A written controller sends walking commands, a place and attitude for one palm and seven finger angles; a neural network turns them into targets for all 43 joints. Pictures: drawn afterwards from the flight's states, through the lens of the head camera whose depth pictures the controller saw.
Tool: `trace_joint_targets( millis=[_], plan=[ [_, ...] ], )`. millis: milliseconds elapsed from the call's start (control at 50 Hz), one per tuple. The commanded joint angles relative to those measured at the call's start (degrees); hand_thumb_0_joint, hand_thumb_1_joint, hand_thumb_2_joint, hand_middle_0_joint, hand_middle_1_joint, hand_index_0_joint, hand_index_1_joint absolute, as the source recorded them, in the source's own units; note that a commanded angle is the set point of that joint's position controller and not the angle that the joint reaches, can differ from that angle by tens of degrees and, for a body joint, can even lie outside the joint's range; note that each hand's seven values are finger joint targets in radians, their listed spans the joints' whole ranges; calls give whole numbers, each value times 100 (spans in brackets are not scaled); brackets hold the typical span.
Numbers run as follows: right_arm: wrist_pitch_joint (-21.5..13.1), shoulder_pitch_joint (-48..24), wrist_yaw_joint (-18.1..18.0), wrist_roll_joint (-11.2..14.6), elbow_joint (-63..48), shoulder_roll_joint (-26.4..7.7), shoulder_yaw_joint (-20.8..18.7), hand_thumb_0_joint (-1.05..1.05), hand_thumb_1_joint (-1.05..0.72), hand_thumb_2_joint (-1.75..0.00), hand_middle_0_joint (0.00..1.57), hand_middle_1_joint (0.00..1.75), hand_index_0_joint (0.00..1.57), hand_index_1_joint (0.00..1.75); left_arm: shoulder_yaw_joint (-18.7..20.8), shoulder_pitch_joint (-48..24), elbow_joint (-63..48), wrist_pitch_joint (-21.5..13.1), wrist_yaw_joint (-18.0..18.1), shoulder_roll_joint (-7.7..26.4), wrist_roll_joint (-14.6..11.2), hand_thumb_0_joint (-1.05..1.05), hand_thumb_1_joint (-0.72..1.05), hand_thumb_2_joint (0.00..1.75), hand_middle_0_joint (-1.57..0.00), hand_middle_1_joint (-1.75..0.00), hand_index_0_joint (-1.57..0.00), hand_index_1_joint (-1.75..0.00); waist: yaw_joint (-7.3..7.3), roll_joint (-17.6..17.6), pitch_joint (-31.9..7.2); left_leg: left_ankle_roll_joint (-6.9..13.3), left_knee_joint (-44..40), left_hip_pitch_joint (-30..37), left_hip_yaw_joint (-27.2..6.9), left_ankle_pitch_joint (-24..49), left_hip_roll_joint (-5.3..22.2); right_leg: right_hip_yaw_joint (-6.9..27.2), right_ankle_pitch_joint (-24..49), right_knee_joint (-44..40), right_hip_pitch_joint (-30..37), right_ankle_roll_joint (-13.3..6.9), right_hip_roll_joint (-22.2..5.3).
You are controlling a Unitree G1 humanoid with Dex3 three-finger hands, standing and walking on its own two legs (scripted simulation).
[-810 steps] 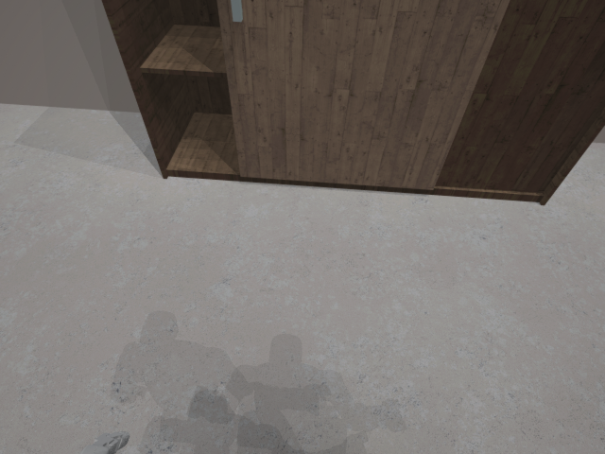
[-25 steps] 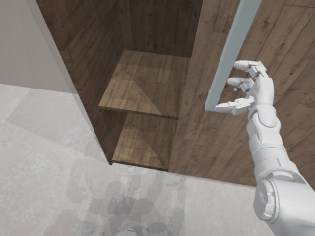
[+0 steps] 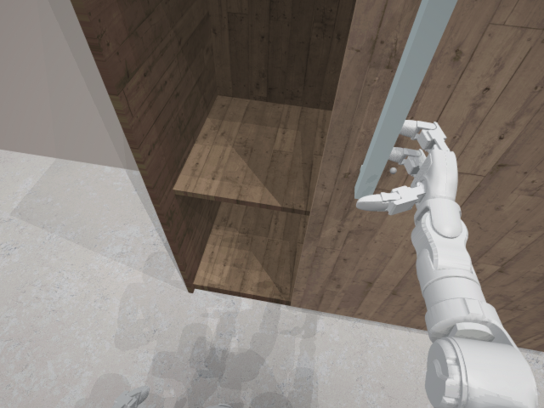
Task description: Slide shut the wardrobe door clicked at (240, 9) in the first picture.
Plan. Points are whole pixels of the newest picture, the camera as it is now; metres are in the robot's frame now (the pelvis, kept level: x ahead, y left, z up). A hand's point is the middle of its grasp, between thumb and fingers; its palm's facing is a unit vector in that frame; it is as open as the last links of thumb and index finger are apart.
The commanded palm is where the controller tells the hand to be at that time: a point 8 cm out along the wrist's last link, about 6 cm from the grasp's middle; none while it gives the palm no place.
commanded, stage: slide the fingers in behind the handle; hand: right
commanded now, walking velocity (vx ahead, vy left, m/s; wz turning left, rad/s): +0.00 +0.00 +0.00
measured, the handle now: (392, 106) +0.51 -0.09 +0.19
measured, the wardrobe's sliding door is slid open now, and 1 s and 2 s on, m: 0.37 0.37 0.37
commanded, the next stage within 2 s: grip the handle and tug to test in 1.32 s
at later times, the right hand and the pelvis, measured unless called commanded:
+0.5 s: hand (385, 168) +0.45 -0.10 +0.13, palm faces +0.03 +1.00 +0.00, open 14.0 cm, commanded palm +0.42 -0.15 +0.13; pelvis +0.00 +0.01 +0.00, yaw +0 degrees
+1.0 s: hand (375, 166) +0.45 -0.08 +0.13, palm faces +0.02 +1.00 +0.01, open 14.0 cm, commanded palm +0.42 -0.14 +0.13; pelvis +0.00 +0.00 +0.00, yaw +0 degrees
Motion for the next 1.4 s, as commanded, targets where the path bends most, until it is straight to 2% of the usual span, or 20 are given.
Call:
trace_joint_targets(
  millis=[0,120,220,320,440,460,540,580,600,680,700,740,840,980,1020,1080,1140,1220,1260,1380],
  plan=[
    [-308,-2685,-50,15,-1567,-953,52,0,50,-30,30,120,30,120,298,112,-575,-194,69,708,-71,0,90,90,-20,-30,-20,-30,-41,110,-1779,157,-301,1576,140,1578,-183,-18,1469,-513,232,-111,149],
    [-201,-2755,-68,104,-1558,-521,356,0,50,-30,30,120,30,120,279,79,-522,-254,91,672,-76,0,90,90,-20,-30,-20,-30,26,273,-1787,143,-349,1570,154,1636,-176,-3,1497,-509,344,-114,177],
    [-170,-2807,-147,57,-1160,-818,88,0,50,-30,30,120,30,120,249,45,-492,-221,118,686,-66,0,90,90,-20,-30,-20,-30,-12,559,-1591,113,-421,1630,81,1376,-144,-21,1166,-534,50,-142,210],
    [-331,-2841,-154,42,-1314,-835,44,0,50,-30,30,120,30,120,256,51,-536,-227,122,638,-36,0,90,90,-20,-30,-20,-30,-81,347,-2022,125,-319,1899,31,1800,-143,-73,1485,-478,154,-142,228],
    [-292,-2706,-92,82,-1189,-840,39,0,50,-30,30,120,30,120,273,96,-529,-206,110,673,-57,0,90,90,-20,-30,-20,-30,-28,568,-1872,106,-380,1874,38,1763,-152,-91,1400,-500,36,-152,215],
    [-286,-2648,-89,77,-1224,-841,20,0,50,-30,30,120,30,120,280,70,-542,-209,110,666,-70,0,90,90,-20,-30,-20,-30,-71,378,-1860,120,-387,1828,41,1699,-148,-106,1370,-510,59,-140,213],
    [-303,-2926,-125,121,-1401,-489,328,0,50,-30,30,120,30,120,301,145,-483,-249,95,661,-53,0,90,90,-20,-30,-20,-30,63,431,-1882,121,-375,1631,120,1701,-190,-42,1496,-499,275,-133,181],
    [-285,-2820,-185,92,-1262,-790,81,0,50,-30,30,120,30,120,304,159,-443,-241,104,720,-40,0,90,90,-20,-30,-20,-30,-14,500,-1872,131,-372,1668,117,1565,-184,-22,1409,-517,191,-130,186],
    [-302,-2999,-185,82,-1366,-607,262,0,50,-30,30,120,30,120,298,152,-447,-249,98,677,-42,0,90,90,-20,-30,-20,-30,64,359,-1857,113,-390,1618,105,1570,-181,-43,1400,-516,228,-138,196],
    [-333,-2853,-275,11,-1243,-796,81,0,50,-30,30,120,30,120,298,172,-429,-243,86,707,-20,0,90,90,-20,-30,-20,-30,-47,418,-1862,149,-347,1673,118,1546,-183,-4,1431,-539,147,-125,192],
    [-367,-3042,-272,3,-1418,-572,290,0,50,-30,30,120,30,120,291,145,-452,-264,73,656,-19,0,90,90,-20,-30,-20,-30,18,160,-1894,143,-344,1605,114,1566,-181,-21,1459,-545,246,-116,194],
    [-355,-2866,-310,28,-1288,-544,225,0,50,-30,30,120,30,120,311,200,-423,-272,62,675,-5,0,90,90,-20,-30,-20,-30,5,476,-1949,144,-328,1622,153,1651,-200,-8,1556,-517,267,-118,173],
    [-332,-2853,-371,-9,-1302,-389,314,0,50,-30,30,120,30,120,310,200,-440,-269,35,650,11,0,90,90,-20,-30,-20,-30,2,367,-1904,150,-320,1574,169,1670,-201,-20,1602,-532,275,-100,173],
    [-291,-2654,-466,-63,-1341,-519,198,0,50,-30,30,120,30,120,323,166,-449,-225,40,672,8,0,90,90,-20,-30,-20,-30,-65,497,-1838,155,-319,1606,180,1667,-203,-15,1625,-544,228,-97,161],
    [-290,-2957,-461,-72,-1510,-143,564,0,50,-30,30,120,30,120,304,141,-460,-241,38,613,-3,0,90,90,-20,-30,-20,-30,65,289,-1776,149,-337,1435,194,1574,-206,-4,1582,-547,354,-88,160],
    [-290,-2807,-533,-76,-1396,-566,185,0,50,-30,30,120,30,120,323,169,-415,-226,72,671,17,0,90,90,-20,-30,-20,-30,-39,506,-1886,150,-334,1623,168,1639,-199,-5,1612,-544,284,-97,164],
    [-342,-2780,-525,-80,-1734,-40,616,0,50,-30,30,120,30,120,315,114,-450,-285,35,572,18,0,90,90,-20,-30,-20,-30,-22,147,-2031,170,-283,1567,198,1872,-201,-18,1937,-507,552,-67,156],
    [-214,-2625,-572,-74,-1406,-271,387,0,50,-30,30,120,30,120,322,129,-409,-250,50,633,11,0,90,90,-20,-30,-20,-30,-8,660,-1757,127,-365,1606,190,1712,-198,-26,1632,-563,265,-98,161],
    [-203,-2637,-572,-92,-1486,-242,428,0,50,-30,30,120,30,120,301,43,-443,-240,63,602,-5,0,90,90,-20,-30,-20,-30,-37,380,-1739,143,-393,1604,158,1642,-175,-66,1540,-577,276,-102,180],
    [-279,-2565,-556,-56,-1487,-422,247,0,50,-30,30,120,30,120,305,23,-459,-238,97,614,5,0,90,90,-20,-30,-20,-30,-85,661,-1806,138,-397,1788,138,1729,-180,-51,1570,-578,242,-120,182]
  ],
)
